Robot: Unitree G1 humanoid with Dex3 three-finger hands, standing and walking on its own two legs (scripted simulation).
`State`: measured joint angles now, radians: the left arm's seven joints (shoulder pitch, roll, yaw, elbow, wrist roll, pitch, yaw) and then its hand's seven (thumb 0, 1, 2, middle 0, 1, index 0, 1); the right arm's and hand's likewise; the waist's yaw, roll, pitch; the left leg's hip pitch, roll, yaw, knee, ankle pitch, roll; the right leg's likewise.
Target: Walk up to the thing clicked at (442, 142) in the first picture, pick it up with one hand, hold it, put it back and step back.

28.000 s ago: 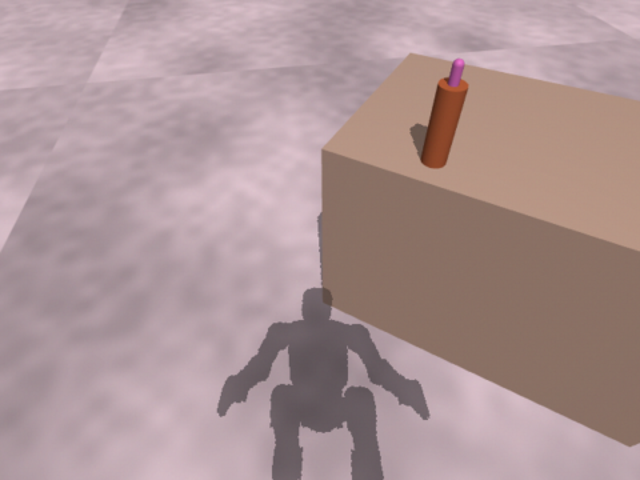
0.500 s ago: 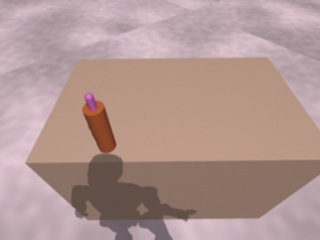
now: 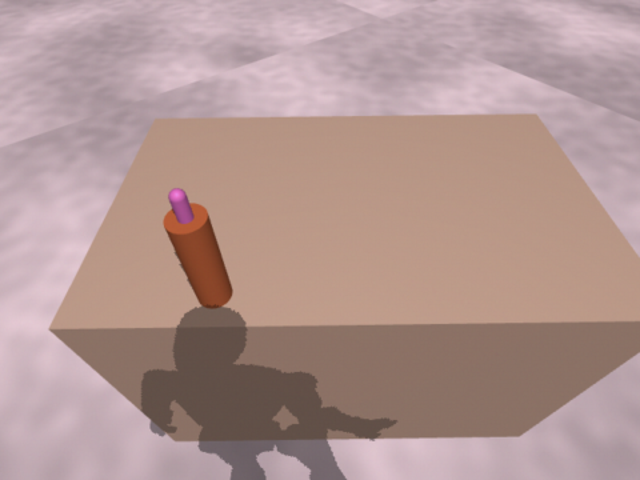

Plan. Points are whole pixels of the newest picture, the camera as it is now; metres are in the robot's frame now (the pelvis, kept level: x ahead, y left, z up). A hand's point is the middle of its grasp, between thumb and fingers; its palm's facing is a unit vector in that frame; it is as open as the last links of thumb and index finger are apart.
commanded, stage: stand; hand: left
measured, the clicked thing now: (198, 250) +0.41 +0.21 +0.03
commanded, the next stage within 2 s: step back in 0.56 s
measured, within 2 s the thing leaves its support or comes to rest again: neither
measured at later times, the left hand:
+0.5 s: hand out of the picture +0.07 +0.25 -0.16, palm faces -0.05 -0.94 -0.34, open 7.4 cm
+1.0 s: hand out of the picture +0.00 +0.24 -0.16, palm faces -0.04 -0.90 -0.42, open 7.4 cm
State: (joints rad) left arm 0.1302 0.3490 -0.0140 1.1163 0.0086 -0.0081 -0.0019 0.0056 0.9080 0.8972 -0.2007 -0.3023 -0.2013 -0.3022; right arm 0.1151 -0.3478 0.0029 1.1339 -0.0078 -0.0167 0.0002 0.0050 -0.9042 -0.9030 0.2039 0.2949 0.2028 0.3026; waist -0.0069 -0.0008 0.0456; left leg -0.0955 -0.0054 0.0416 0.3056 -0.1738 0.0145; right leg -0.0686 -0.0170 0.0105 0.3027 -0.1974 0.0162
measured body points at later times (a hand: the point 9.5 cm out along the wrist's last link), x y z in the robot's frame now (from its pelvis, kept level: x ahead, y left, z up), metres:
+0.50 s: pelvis +0.00 +0.00 +0.00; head +0.01 +0.00 +0.45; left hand +0.08 +0.30 -0.13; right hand +0.07 -0.30 -0.13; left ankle +0.00 +0.11 -0.75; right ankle -0.02 -0.13 -0.75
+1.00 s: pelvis -0.07 -0.03 -0.02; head +0.00 -0.06 +0.43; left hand +0.01 +0.28 -0.13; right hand +0.04 -0.35 -0.15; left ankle -0.09 +0.11 -0.67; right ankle -0.03 -0.13 -0.75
